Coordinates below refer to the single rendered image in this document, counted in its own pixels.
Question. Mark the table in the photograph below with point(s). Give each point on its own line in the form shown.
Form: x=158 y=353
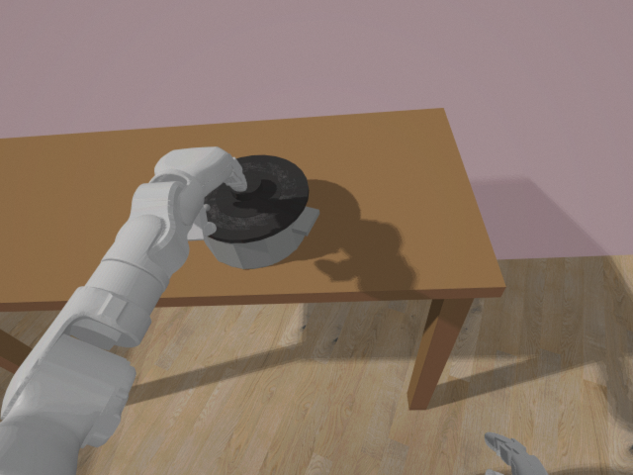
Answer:
x=398 y=220

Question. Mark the right robot hand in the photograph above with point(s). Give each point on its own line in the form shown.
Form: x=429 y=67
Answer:
x=514 y=454

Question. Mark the left robot hand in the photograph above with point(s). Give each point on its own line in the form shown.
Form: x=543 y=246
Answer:
x=210 y=166

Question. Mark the pot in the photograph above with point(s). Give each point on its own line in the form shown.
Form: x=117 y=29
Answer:
x=265 y=252

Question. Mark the lid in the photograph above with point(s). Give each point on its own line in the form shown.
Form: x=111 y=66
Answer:
x=284 y=197

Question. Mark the left robot upper arm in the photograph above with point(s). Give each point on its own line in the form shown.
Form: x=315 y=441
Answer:
x=75 y=397

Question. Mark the left robot forearm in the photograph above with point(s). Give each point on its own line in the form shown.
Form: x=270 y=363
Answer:
x=114 y=306

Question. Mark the knob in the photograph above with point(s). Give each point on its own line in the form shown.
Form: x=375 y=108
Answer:
x=254 y=188

